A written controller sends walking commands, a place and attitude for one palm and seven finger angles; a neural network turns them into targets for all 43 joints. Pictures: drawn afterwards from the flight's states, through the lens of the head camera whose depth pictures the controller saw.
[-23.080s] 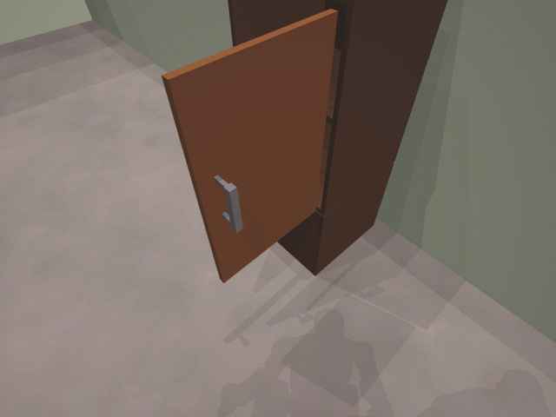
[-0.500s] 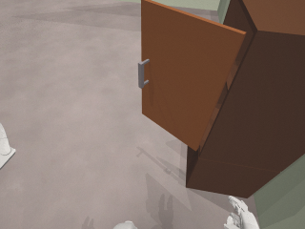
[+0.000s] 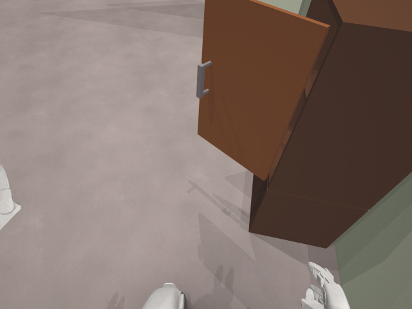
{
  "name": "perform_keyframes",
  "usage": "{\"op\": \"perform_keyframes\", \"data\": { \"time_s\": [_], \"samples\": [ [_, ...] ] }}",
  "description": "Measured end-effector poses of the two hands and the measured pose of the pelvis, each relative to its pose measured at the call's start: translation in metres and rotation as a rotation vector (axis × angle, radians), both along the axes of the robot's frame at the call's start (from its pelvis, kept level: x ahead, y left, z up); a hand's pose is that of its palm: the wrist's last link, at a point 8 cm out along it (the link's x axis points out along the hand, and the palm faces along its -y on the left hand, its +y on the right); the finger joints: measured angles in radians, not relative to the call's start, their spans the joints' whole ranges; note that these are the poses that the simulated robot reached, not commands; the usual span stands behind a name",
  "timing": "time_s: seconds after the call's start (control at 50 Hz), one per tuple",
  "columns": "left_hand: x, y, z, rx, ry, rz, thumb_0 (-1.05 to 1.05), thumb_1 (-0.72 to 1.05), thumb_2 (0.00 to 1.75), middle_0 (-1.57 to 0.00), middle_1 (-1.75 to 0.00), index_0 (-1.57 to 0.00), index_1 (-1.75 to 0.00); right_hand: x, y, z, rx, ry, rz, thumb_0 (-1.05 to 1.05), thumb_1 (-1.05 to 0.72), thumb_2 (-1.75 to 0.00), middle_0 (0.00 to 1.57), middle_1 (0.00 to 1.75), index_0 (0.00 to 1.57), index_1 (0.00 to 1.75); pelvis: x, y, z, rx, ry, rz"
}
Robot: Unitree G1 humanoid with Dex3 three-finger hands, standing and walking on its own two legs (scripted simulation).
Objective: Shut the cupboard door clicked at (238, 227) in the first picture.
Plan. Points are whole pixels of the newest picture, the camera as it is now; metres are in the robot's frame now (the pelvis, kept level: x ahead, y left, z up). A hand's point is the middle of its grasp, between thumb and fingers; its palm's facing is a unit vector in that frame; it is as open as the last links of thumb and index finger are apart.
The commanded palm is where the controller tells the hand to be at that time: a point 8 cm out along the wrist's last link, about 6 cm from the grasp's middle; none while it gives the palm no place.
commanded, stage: step back with the hand held close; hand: left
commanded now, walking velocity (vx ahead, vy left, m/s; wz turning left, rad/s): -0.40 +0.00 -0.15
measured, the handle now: (204, 79) +0.84 +0.07 -0.01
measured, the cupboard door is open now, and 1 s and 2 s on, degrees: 58 58 58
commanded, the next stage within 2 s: stop stepping back and stand still in 0.06 s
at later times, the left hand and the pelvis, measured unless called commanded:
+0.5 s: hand out of the picture +0.08 +0.26 +0.21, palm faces +0.33 -0.83 -0.45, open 7.4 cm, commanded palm +0.04 +0.30 +0.20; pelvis -0.14 +0.02 +0.02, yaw -8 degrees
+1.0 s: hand out of the picture +0.11 +0.26 +0.19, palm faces +0.30 -0.79 -0.54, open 7.4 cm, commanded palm none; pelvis -0.13 +0.03 +0.01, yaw -7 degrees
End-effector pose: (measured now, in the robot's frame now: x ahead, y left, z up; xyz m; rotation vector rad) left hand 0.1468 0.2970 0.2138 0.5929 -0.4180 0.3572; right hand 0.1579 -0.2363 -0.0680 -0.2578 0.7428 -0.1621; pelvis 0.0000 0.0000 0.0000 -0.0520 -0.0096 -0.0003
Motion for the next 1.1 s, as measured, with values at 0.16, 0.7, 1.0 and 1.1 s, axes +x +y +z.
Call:
{"op": "perform_keyframes", "data": {
  "time_s": [0.16,0.7,1.0,1.1],
  "samples": [
    [-0.020,0.034,-0.003,-0.105,-0.076,0.041,0.01,0.88,0.89,-0.21,-0.30,-0.21,-0.31,-0.030,0.030,0.014,-0.034,-0.030,0.011,0.02,-0.91,-0.89,0.20,0.30,0.21,0.30,-0.040,0.025,0.007,0.037,-0.002,-0.034],
    [-0.089,0.032,-0.025,-0.181,0.078,0.010,0.01,0.89,0.90,-0.21,-0.30,-0.20,-0.30,-0.258,-0.010,-0.008,-0.080,0.170,-0.249,0.02,-0.91,-0.89,0.20,0.30,0.20,0.30,-0.138,0.043,0.011,0.054,0.017,-0.103],
    [-0.069,0.006,-0.006,0.023,0.155,-0.074,0.00,0.88,0.89,-0.21,-0.30,-0.21,-0.30,-0.179,0.039,-0.016,0.138,0.035,-0.096,0.02,-0.91,-0.89,0.21,0.30,0.21,0.30,-0.126,0.031,0.012,0.047,0.033,-0.125],
    [-0.061,0.008,-0.166,-0.266,0.783,0.037,0.00,0.90,0.90,-0.20,-0.30,-0.19,-0.30,-0.170,0.031,-0.042,0.143,0.134,-0.064,0.01,-0.91,-0.89,0.21,0.30,0.21,0.30,-0.122,0.042,0.007,0.062,0.034,-0.101]
  ]
}}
